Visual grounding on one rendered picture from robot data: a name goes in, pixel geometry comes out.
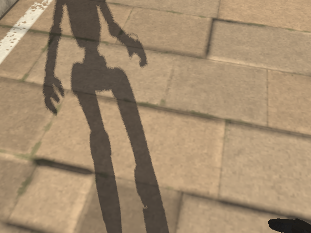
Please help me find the robot right hand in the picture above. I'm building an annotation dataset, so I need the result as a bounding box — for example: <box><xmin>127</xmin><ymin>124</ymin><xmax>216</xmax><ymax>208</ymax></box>
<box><xmin>268</xmin><ymin>218</ymin><xmax>311</xmax><ymax>233</ymax></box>

